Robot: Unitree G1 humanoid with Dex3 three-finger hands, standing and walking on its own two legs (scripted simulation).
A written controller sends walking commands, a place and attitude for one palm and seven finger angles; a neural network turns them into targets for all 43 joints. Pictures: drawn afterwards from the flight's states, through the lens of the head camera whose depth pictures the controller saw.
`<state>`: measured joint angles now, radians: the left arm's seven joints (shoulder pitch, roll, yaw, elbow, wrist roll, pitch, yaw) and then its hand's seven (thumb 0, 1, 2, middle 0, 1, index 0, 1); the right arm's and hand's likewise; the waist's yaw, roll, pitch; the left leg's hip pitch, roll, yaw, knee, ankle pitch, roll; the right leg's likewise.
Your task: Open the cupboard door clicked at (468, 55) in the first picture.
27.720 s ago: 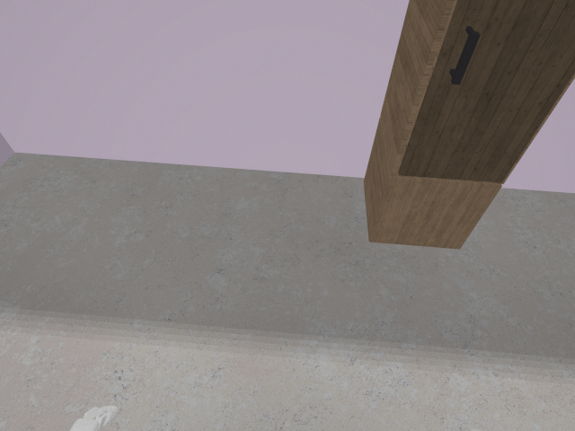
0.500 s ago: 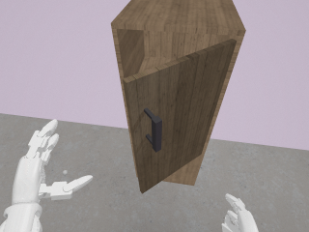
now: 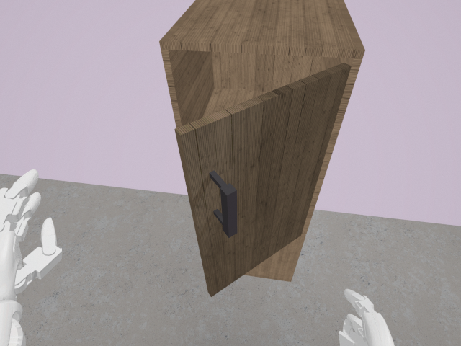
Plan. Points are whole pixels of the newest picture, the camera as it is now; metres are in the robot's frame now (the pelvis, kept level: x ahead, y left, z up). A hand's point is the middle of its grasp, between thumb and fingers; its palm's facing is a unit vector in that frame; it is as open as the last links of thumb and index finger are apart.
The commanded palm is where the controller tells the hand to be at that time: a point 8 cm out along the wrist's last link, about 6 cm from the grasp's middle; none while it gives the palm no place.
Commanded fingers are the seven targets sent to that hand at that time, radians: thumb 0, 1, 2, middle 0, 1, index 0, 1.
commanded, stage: draw the hand back to the body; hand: left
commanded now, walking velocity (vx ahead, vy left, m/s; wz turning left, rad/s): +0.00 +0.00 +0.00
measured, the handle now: (223, 204) +0.33 +0.06 +0.08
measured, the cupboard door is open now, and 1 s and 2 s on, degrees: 43 43 43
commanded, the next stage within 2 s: step back with the hand held close in 0.22 s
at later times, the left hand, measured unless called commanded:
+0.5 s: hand (64, 242) +0.19 +0.25 +0.16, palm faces +0.41 -0.78 -0.47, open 7.4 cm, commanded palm +0.13 +0.28 +0.17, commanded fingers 0.00 0.90 0.90 -0.20 -0.30 -0.20 -0.30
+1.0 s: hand out of the picture +0.09 +0.29 +0.15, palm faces +0.41 -0.76 -0.50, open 7.4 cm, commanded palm +0.03 +0.32 +0.17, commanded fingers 0.00 0.90 0.90 -0.20 -0.30 -0.20 -0.30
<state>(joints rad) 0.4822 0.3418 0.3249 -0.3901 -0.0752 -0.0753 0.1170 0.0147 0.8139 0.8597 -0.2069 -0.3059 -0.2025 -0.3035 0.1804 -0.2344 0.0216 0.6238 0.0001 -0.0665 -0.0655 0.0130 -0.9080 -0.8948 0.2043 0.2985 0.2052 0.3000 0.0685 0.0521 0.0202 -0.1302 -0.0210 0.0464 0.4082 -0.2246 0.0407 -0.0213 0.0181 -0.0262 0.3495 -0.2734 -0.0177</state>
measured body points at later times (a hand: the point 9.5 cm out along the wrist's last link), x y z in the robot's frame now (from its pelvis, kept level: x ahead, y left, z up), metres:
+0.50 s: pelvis -0.01 -0.02 +0.00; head +0.00 -0.04 +0.45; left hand +0.16 +0.28 +0.19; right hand +0.18 -0.25 -0.09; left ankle +0.00 +0.09 -0.74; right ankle -0.05 -0.11 -0.74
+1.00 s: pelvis -0.10 +0.02 -0.02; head -0.10 +0.02 +0.43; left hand +0.06 +0.32 +0.18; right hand +0.07 -0.22 -0.09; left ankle +0.00 +0.09 -0.74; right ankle -0.05 -0.10 -0.74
